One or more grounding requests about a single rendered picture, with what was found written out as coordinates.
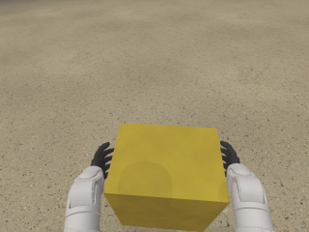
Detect robot left hand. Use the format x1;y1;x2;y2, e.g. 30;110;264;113
91;142;115;180

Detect robot left forearm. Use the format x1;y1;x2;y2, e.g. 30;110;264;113
64;165;104;232

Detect robot right forearm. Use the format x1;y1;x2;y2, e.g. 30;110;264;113
226;163;275;232

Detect carton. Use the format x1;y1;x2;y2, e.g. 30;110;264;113
103;123;230;232

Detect robot right hand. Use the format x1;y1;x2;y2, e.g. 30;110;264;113
220;140;240;177

